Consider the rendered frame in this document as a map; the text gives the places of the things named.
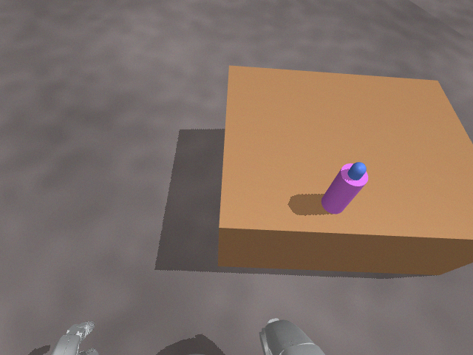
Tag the bottle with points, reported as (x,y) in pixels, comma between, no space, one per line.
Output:
(347,184)

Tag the left robot hand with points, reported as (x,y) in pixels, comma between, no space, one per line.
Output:
(69,344)

